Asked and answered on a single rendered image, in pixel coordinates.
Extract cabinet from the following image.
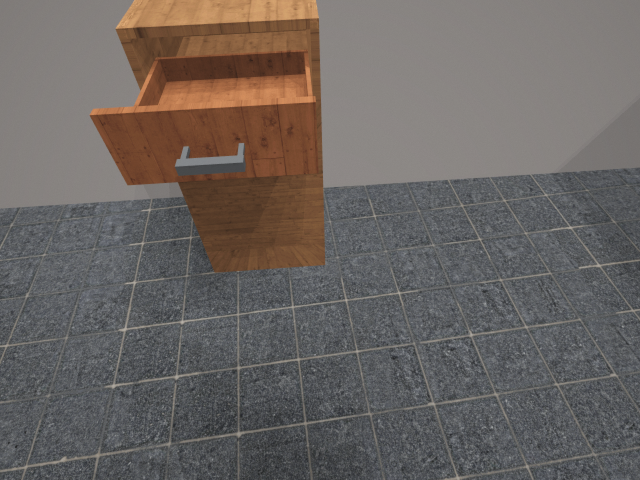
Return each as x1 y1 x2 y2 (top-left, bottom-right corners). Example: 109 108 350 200
115 0 325 273

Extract drawer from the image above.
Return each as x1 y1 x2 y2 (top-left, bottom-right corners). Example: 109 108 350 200
90 49 319 185

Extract handle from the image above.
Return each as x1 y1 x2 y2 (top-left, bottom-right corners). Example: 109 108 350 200
175 143 246 176

